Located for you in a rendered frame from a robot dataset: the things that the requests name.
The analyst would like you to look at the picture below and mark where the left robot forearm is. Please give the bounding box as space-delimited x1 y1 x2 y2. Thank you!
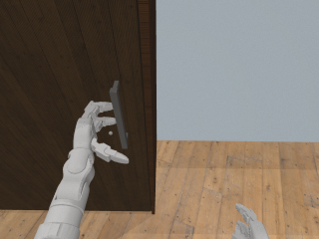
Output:
34 147 95 239

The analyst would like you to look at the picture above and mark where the left robot hand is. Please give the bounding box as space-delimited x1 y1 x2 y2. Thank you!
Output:
73 101 130 164

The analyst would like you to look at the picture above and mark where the right robot hand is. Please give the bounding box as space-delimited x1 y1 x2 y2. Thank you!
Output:
232 203 270 239

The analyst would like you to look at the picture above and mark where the handle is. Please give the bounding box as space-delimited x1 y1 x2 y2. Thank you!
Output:
109 81 129 149

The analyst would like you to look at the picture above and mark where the wardrobe door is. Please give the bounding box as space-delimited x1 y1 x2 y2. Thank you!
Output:
0 0 152 212

